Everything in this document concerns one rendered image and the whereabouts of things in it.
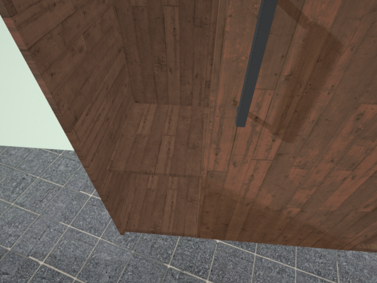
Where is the handle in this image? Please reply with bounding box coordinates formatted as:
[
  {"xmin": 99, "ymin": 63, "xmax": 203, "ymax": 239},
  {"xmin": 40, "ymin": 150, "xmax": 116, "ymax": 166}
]
[{"xmin": 236, "ymin": 0, "xmax": 278, "ymax": 127}]

